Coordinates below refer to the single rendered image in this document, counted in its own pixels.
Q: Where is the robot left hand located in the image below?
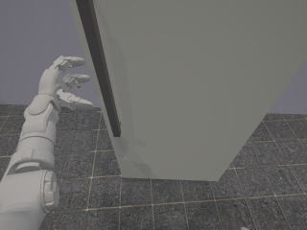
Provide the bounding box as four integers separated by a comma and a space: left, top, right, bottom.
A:
38, 56, 94, 110

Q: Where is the left robot forearm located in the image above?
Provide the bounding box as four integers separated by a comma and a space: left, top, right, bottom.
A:
0, 94, 60, 186

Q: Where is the robot left upper arm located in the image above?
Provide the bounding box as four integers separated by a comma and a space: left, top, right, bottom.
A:
0, 169, 59, 230

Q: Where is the handle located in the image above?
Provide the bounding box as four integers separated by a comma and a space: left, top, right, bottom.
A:
76, 0, 122, 137

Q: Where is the fridge door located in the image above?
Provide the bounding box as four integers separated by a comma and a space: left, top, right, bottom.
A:
67, 0, 307, 181

